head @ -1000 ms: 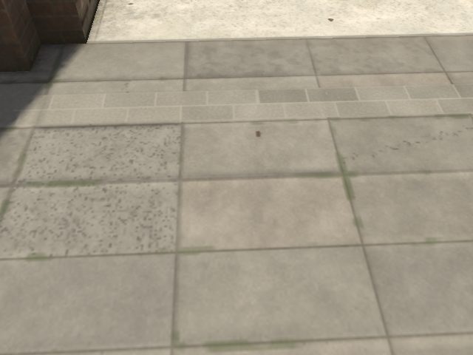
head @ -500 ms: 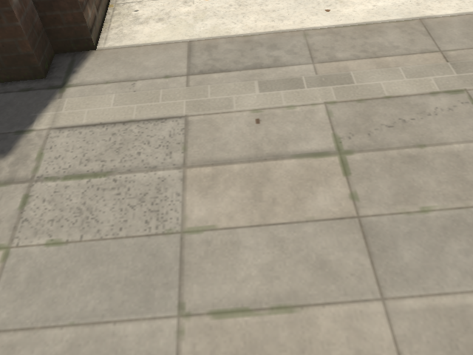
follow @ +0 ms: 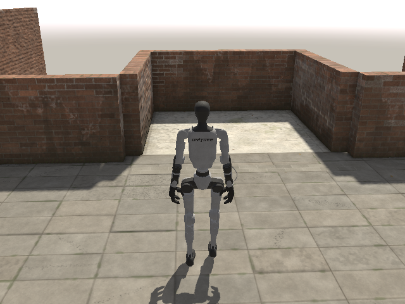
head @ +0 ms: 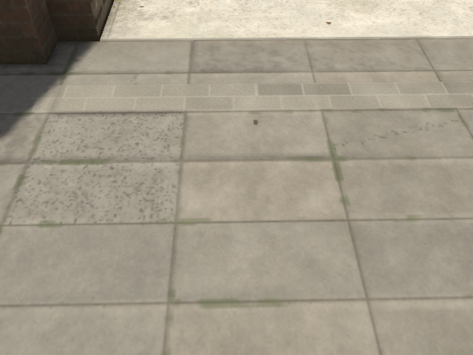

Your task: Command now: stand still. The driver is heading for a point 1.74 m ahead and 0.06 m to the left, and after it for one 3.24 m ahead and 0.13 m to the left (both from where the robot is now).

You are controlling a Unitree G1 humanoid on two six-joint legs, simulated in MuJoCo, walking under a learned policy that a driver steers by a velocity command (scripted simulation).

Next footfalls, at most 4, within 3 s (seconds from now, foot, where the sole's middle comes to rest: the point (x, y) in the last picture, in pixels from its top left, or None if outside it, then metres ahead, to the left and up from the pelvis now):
1.48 right None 0.23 -0.12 -0.78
1.94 left None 0.46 0.03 -0.78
2.38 right None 0.41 -0.15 -0.78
2.84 left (232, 293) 0.73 0.06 -0.78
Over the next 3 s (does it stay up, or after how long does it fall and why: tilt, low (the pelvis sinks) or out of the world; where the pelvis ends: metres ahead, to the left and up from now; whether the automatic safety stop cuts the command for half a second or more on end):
stays up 0.66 0.00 0.00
